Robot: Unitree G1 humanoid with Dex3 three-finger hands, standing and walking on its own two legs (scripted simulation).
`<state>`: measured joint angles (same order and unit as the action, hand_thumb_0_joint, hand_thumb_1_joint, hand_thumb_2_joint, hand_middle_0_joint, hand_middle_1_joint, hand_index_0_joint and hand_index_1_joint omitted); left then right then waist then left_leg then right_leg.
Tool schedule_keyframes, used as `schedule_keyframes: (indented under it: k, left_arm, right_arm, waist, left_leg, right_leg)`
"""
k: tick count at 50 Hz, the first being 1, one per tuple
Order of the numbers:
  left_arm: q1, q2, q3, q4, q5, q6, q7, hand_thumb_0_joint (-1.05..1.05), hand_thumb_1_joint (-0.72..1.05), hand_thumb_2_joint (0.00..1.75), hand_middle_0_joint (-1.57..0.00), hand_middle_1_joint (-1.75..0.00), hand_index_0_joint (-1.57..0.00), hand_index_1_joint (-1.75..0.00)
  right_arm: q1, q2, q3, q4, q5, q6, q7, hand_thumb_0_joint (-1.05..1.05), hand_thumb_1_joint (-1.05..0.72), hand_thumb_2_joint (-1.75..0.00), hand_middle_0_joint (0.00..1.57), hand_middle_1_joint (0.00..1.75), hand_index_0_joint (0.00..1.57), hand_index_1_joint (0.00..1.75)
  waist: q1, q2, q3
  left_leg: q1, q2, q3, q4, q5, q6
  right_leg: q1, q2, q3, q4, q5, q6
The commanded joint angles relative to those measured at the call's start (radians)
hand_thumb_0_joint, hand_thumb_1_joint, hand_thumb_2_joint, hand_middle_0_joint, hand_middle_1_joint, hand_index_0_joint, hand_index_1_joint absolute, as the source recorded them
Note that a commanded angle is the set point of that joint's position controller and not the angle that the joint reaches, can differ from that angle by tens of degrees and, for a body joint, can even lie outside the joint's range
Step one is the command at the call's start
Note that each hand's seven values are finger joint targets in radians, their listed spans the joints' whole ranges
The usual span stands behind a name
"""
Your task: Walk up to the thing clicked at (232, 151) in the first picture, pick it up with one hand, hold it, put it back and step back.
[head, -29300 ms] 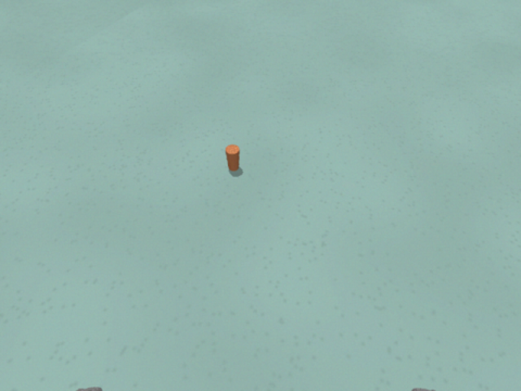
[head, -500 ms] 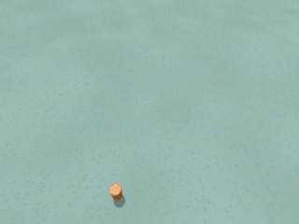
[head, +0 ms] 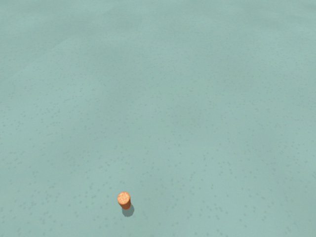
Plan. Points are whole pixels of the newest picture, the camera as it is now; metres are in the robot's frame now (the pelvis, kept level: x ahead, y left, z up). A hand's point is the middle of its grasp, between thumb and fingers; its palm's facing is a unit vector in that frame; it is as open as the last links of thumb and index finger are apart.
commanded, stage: stand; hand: left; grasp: from the side
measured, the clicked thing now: (124, 201) +0.40 +0.20 -0.71
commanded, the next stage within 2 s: step back in 1.18 s
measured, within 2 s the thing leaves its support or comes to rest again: neither
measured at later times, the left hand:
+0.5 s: hand out of the picture +0.10 +0.25 -0.15, palm faces -0.02 -0.94 -0.33, open 7.3 cm
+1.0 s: hand out of the picture +0.11 +0.25 -0.15, palm faces -0.02 -0.94 -0.34, open 7.3 cm
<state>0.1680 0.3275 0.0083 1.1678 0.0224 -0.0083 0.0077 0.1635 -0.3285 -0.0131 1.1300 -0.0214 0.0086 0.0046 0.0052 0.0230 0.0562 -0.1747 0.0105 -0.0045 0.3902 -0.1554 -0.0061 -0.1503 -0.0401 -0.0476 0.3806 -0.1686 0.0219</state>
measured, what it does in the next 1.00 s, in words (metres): stands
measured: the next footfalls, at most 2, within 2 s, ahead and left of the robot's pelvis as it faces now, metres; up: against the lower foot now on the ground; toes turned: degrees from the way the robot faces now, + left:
right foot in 1.94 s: -0.09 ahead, -0.10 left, +0.00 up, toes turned -3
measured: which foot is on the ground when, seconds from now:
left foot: down 0.00-1.00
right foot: down 0.00-1.00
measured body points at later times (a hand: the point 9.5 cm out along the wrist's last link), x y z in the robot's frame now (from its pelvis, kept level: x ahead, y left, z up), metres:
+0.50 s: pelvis +0.03 +0.00 +0.00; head +0.03 +0.00 +0.45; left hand +0.10 +0.29 -0.13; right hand +0.09 -0.29 -0.14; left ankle +0.04 +0.12 -0.74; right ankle +0.03 -0.13 -0.74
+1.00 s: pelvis +0.04 +0.00 +0.00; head +0.05 -0.01 +0.45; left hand +0.11 +0.30 -0.13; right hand +0.11 -0.30 -0.13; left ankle +0.04 +0.12 -0.74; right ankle +0.03 -0.13 -0.74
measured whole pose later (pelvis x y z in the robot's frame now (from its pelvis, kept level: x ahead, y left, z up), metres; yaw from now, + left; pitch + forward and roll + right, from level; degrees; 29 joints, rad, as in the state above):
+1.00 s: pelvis +0.04 +0.00 +0.00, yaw -1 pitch -2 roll +0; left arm 0.10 0.33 0.02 1.17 0.01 -0.01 0.00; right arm 0.10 -0.34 0.00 1.15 -0.01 -0.01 0.00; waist 0.00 0.01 0.06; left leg -0.11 0.01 0.01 0.32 -0.17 -0.01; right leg -0.09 -0.04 -0.03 0.31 -0.18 0.02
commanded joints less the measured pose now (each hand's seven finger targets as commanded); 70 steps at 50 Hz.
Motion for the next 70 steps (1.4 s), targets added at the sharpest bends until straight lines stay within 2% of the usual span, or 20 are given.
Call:
schedule_keyframes:
  k: [1,4,13,19,25,35,41,45,51,56,58,59,61,63,64,66,67,68,69,70]
  left_arm:
    - [-0.042,0.209,0.032,-0.052,0.000,-0.024,0.013,0.00,0.90,0.90,-0.20,-0.30,-0.20,-0.30]
    - [-0.055,0.214,0.034,-0.054,-0.001,-0.023,0.013,0.00,0.90,0.90,-0.20,-0.30,-0.20,-0.30]
    - [-0.069,0.206,0.034,-0.051,-0.004,-0.024,0.011,0.00,0.90,0.90,-0.20,-0.30,-0.20,-0.30]
    - [-0.087,0.204,0.036,-0.047,-0.006,-0.022,0.009,0.00,0.90,0.90,-0.20,-0.30,-0.20,-0.30]
    - [-0.091,0.205,0.038,-0.053,-0.006,-0.022,0.009,0.00,0.90,0.90,-0.20,-0.30,-0.20,-0.30]
    - [-0.094,0.203,0.039,-0.054,-0.006,-0.020,0.007,0.00,0.90,0.90,-0.20,-0.30,-0.20,-0.30]
    - [-0.102,0.212,0.042,-0.062,-0.005,-0.022,0.008,0.00,0.90,0.90,-0.20,-0.30,-0.20,-0.30]
    - [-0.102,0.209,0.040,-0.057,-0.008,-0.019,0.008,0.00,0.90,0.90,-0.20,-0.30,-0.20,-0.30]
    - [-0.095,0.212,0.041,-0.060,-0.009,-0.020,0.006,0.00,0.90,0.90,-0.20,-0.30,-0.20,-0.30]
    - [-0.092,0.212,0.040,-0.068,-0.009,-0.022,0.006,0.00,0.90,0.90,-0.20,-0.30,-0.20,-0.30]
    - [-0.085,0.212,0.038,-0.065,-0.009,-0.021,0.006,0.00,0.90,0.90,-0.20,-0.30,-0.20,-0.30]
    - [-0.099,0.290,0.082,-0.094,-0.032,-0.012,0.011,0.00,0.90,0.90,-0.20,-0.30,-0.20,-0.30]
    - [-0.069,0.275,0.087,-0.127,-0.035,-0.008,0.018,0.00,0.90,0.90,-0.20,-0.30,-0.20,-0.30]
    - [-0.076,0.274,0.094,-0.161,-0.031,-0.001,0.019,0.00,0.90,0.90,-0.20,-0.30,-0.20,-0.30]
    - [-0.090,0.279,0.096,-0.181,-0.027,0.002,0.018,0.00,0.90,0.90,-0.20,-0.30,-0.20,-0.30]
    - [-0.111,0.305,0.104,-0.214,-0.019,0.009,0.019,0.00,0.90,0.90,-0.20,-0.30,-0.20,-0.30]
    - [-0.120,0.320,0.108,-0.231,-0.015,0.012,0.020,0.00,0.90,0.90,-0.20,-0.30,-0.20,-0.30]
    - [-0.141,0.332,0.112,-0.253,-0.007,0.014,0.021,0.00,0.90,0.90,-0.20,-0.30,-0.20,-0.30]
    - [-0.152,0.336,0.114,-0.274,0.003,0.015,0.022,0.00,0.90,0.90,-0.20,-0.30,-0.20,-0.30]
    - [-0.194,0.347,0.118,-0.299,0.009,0.016,0.024,0.00,0.90,0.90,-0.20,-0.30,-0.20,-0.30]
  right_arm:
    - [-0.039,-0.191,-0.030,-0.052,0.001,-0.026,-0.012,0.00,-0.90,-0.90,0.20,0.30,0.20,0.30]
    - [-0.032,-0.190,-0.029,-0.047,0.000,-0.025,-0.014,0.00,-0.90,-0.90,0.20,0.30,0.20,0.30]
    - [-0.050,-0.204,-0.024,-0.038,0.005,-0.034,-0.020,0.00,-0.90,-0.90,0.20,0.30,0.20,0.30]
    - [-0.058,-0.201,-0.021,-0.032,0.005,-0.035,-0.021,0.00,-0.90,-0.90,0.20,0.30,0.20,0.30]
    - [-0.075,-0.211,-0.025,-0.034,0.006,-0.039,-0.023,0.00,-0.90,-0.90,0.20,0.30,0.20,0.30]
    - [-0.093,-0.212,-0.026,-0.036,0.006,-0.038,-0.021,0.00,-0.90,-0.90,0.20,0.30,0.20,0.30]
    - [-0.094,-0.215,-0.026,-0.039,0.006,-0.041,-0.023,0.00,-0.90,-0.90,0.20,0.30,0.20,0.30]
    - [-0.092,-0.211,-0.022,-0.035,0.006,-0.037,-0.021,0.00,-0.90,-0.90,0.20,0.30,0.20,0.30]
    - [-0.095,-0.218,-0.025,-0.035,0.008,-0.038,-0.019,0.00,-0.90,-0.90,0.20,0.30,0.20,0.30]
    - [-0.095,-0.220,-0.025,-0.041,0.008,-0.042,-0.020,0.00,-0.90,-0.90,0.20,0.30,0.20,0.30]
    - [-0.096,-0.219,-0.023,-0.039,0.009,-0.042,-0.020,0.00,-0.90,-0.90,0.20,0.30,0.20,0.30]
    - [-0.118,-0.276,-0.051,-0.060,0.018,-0.020,-0.014,0.00,-0.90,-0.90,0.20,0.30,0.20,0.30]
    - [-0.095,-0.258,-0.054,-0.087,0.029,-0.008,-0.010,0.00,-0.90,-0.90,0.20,0.30,0.20,0.30]
    - [-0.085,-0.251,-0.063,-0.113,0.031,0.003,-0.008,0.00,-0.90,-0.90,0.20,0.30,0.20,0.30]
    - [-0.083,-0.248,-0.065,-0.125,0.030,0.008,-0.006,0.00,-0.90,-0.90,0.20,0.30,0.20,0.30]
    - [-0.074,-0.240,-0.068,-0.145,0.027,0.020,-0.004,0.00,-0.90,-0.90,0.20,0.30,0.20,0.30]
    - [-0.064,-0.230,-0.070,-0.151,0.027,0.027,-0.002,0.00,-0.90,-0.90,0.20,0.30,0.20,0.30]
    - [-0.047,-0.224,-0.072,-0.164,0.024,0.035,0.003,0.00,-0.90,-0.90,0.20,0.30,0.20,0.30]
    - [-0.028,-0.225,-0.077,-0.176,0.019,0.043,0.007,0.00,-0.90,-0.90,0.20,0.30,0.20,0.30]
    - [0.015,-0.226,-0.080,-0.186,0.022,0.047,0.011,0.00,-0.90,-0.90,0.20,0.30,0.20,0.30]
  waist:
    - [0.000,-0.022,-0.021]
    - [-0.003,-0.024,-0.020]
    - [0.000,-0.006,-0.067]
    - [-0.001,-0.026,-0.050]
    - [-0.001,-0.020,-0.081]
    - [0.000,-0.021,-0.058]
    - [-0.004,-0.015,-0.107]
    - [-0.005,-0.026,-0.071]
    - [-0.004,-0.016,-0.075]
    - [-0.002,-0.017,-0.101]
    - [-0.001,-0.023,-0.097]
    - [-0.008,-0.043,0.003]
    - [-0.009,-0.037,-0.067]
    - [-0.015,-0.055,-0.124]
    - [-0.019,-0.068,-0.140]
    - [-0.017,-0.108,-0.140]
    - [-0.008,-0.150,-0.132]
    - [-0.014,-0.207,-0.120]
    - [-0.015,-0.235,-0.103]
    - [-0.042,-0.256,-0.089]
  left_leg:
    - [-0.017,0.092,-0.104,-0.097,-0.105,0.032]
    - [-0.020,0.094,-0.101,-0.101,-0.094,0.029]
    - [0.020,0.110,-0.093,-0.104,0.039,0.028]
    - [0.038,0.112,-0.090,-0.118,0.058,0.022]
    - [0.063,0.119,-0.081,-0.107,0.141,0.023]
    - [0.064,0.119,-0.081,-0.127,0.076,0.020]
    - [0.087,0.124,-0.072,-0.109,0.186,0.023]
    - [0.073,0.121,-0.075,-0.122,0.116,0.020]
    - [0.076,0.120,-0.075,-0.122,0.115,0.018]
    - [0.089,0.126,-0.071,-0.106,0.185,0.023]
    - [0.102,0.128,-0.074,-0.108,0.185,0.023]
    - [0.019,0.106,-0.080,-0.014,0.313,0.046]
    - [0.038,0.109,-0.061,0.049,0.365,0.062]
    - [0.027,0.086,-0.046,0.120,0.314,0.068]
    - [0.012,0.068,-0.035,0.157,0.262,0.066]
    - [-0.019,0.013,-0.008,0.267,0.138,0.052]
    - [-0.038,-0.025,0.003,0.347,0.014,0.045]
    - [-0.071,-0.058,0.001,0.445,-0.202,0.047]
    - [-0.083,-0.062,-0.032,0.540,-0.362,0.054]
    - [-0.072,-0.034,-0.070,0.561,-0.387,0.063]
  right_leg:
    - [-0.013,-0.096,0.118,-0.111,-0.115,-0.030]
    - [-0.010,-0.097,0.120,-0.114,-0.105,-0.033]
    - [0.058,-0.101,0.104,-0.095,0.066,-0.029]
    - [0.050,-0.096,0.098,-0.103,0.054,-0.024]
    - [0.077,-0.101,0.097,-0.099,0.142,-0.025]
    - [0.053,-0.098,0.095,-0.117,0.078,-0.024]
    - [0.092,-0.108,0.097,-0.094,0.190,-0.028]
    - [0.072,-0.102,0.094,-0.109,0.115,-0.025]
    - [0.070,-0.102,0.099,-0.112,0.121,-0.031]
    - [0.091,-0.108,0.096,-0.098,0.189,-0.033]
    - [0.081,-0.106,0.094,-0.099,0.183,-0.033]
    - [0.008,-0.091,0.099,-0.012,0.320,-0.041]
    - [0.021,-0.096,0.088,0.034,0.361,-0.062]
    - [0.015,-0.108,0.106,0.053,0.350,-0.095]
    - [0.006,-0.132,0.133,0.049,0.341,-0.113]
    - [-0.032,-0.204,0.199,0.028,0.341,-0.176]
    - [-0.062,-0.248,0.238,0.019,0.353,-0.219]
    - [-0.089,-0.300,0.278,0.007,0.359,-0.261]
    - [-0.144,-0.332,0.296,0.002,0.331,-0.291]
    - [-0.194,-0.340,0.283,0.017,0.309,-0.288]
